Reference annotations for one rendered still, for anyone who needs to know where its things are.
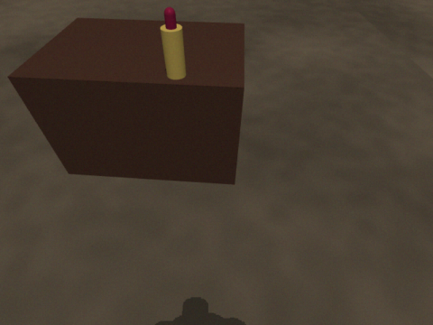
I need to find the bottle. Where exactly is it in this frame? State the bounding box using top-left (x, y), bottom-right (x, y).
top-left (160, 7), bottom-right (186, 80)

